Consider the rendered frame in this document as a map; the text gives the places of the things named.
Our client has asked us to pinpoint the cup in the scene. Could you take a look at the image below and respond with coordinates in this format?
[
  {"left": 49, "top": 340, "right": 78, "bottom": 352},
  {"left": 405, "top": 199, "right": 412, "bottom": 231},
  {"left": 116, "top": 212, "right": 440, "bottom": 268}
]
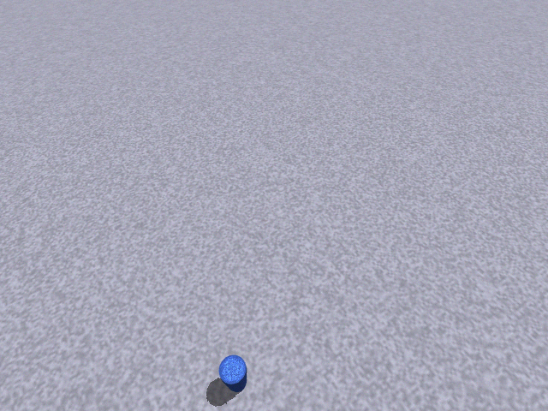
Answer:
[{"left": 219, "top": 355, "right": 247, "bottom": 392}]

